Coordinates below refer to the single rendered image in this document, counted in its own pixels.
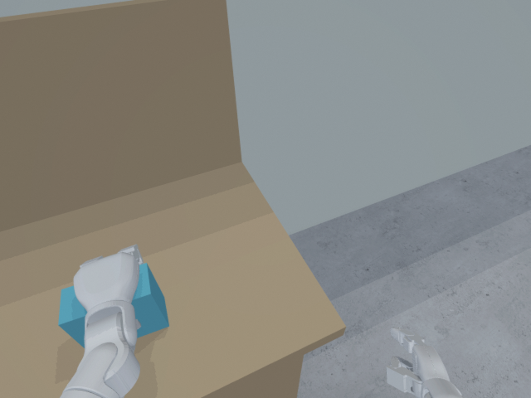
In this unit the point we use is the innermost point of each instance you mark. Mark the right robot forearm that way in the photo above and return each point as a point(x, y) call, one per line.
point(439, 388)

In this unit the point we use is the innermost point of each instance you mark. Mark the left robot forearm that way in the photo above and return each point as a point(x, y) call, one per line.
point(109, 368)

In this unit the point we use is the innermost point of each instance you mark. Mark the robot left hand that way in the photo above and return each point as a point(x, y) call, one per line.
point(114, 277)

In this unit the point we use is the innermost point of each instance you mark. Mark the table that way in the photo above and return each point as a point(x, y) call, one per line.
point(118, 126)

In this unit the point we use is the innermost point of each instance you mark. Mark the robot right hand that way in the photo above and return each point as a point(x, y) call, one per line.
point(426, 363)

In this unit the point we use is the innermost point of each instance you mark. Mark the sponge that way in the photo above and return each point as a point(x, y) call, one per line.
point(148, 301)

